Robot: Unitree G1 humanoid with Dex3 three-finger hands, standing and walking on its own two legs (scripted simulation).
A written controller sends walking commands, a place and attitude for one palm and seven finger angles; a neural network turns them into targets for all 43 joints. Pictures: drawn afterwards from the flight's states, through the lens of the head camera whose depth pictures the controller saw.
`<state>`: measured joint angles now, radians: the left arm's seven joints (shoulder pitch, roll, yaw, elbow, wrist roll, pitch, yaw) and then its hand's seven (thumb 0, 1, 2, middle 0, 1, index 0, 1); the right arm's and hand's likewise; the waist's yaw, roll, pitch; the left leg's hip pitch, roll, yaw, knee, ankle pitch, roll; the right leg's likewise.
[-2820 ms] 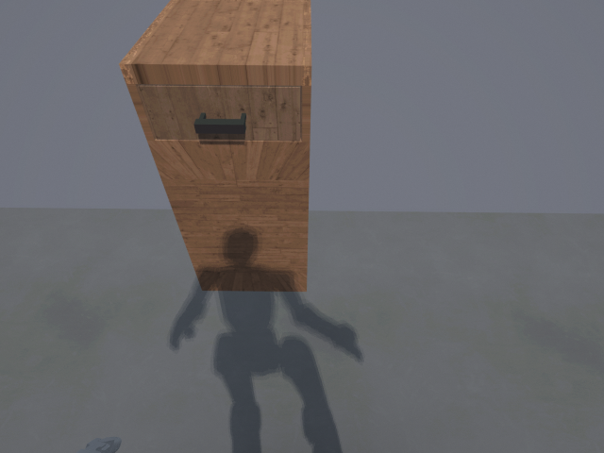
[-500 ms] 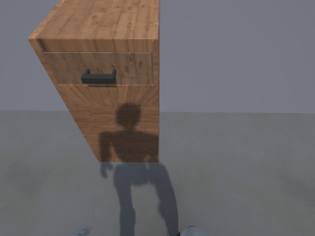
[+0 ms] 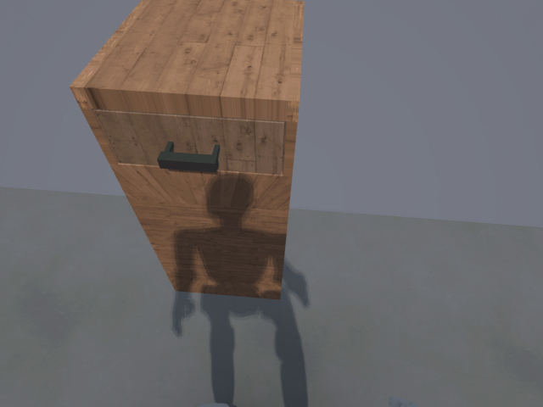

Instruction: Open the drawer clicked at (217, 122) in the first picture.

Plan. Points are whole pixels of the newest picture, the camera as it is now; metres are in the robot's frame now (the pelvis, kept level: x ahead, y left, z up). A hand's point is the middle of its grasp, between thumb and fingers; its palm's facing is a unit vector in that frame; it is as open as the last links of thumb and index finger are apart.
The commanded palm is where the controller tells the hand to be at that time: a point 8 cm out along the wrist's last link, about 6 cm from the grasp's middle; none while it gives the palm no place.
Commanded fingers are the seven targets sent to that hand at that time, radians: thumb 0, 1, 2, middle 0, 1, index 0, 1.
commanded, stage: come to a stop and stand still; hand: left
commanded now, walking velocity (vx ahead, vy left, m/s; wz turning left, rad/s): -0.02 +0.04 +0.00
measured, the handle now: (190, 154) +0.55 +0.22 +0.01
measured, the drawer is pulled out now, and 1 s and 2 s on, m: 0.00 0.00 0.00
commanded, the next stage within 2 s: look again from close up in 0.78 s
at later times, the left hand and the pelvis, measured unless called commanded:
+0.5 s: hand out of the picture -0.03 +0.14 -0.17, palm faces +0.07 -0.98 -0.18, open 7.3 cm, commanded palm none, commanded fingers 0.00 0.90 0.90 -0.20 -0.30 -0.20 -0.30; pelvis -0.04 -0.03 +0.01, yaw +1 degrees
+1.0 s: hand out of the picture -0.07 +0.14 -0.17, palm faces +0.04 -0.98 -0.17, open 7.4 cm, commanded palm none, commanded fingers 0.00 0.90 0.90 -0.20 -0.30 -0.20 -0.30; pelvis -0.05 -0.02 +0.00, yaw +1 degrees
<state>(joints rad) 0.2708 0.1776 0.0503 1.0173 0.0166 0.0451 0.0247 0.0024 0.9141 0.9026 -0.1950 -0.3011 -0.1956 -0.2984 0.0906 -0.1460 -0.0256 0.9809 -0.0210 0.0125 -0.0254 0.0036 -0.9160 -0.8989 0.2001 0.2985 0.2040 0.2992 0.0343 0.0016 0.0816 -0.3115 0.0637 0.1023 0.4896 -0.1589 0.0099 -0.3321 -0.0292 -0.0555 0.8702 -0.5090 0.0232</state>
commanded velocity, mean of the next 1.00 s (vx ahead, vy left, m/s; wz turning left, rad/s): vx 0.00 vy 0.00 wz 0.00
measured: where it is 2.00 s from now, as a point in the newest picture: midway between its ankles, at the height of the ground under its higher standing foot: outside the picture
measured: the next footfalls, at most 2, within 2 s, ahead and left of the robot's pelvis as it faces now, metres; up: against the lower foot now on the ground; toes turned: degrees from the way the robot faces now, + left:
right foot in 0.08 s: +0.05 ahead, -0.11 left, +0.00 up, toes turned -2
left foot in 0.34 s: +0.06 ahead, +0.11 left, +0.00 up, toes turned +1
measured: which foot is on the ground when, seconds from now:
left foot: down 0.00-0.10, up 0.12-0.32, down 0.34-1.00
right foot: up 0.00-0.06, down 0.08-1.00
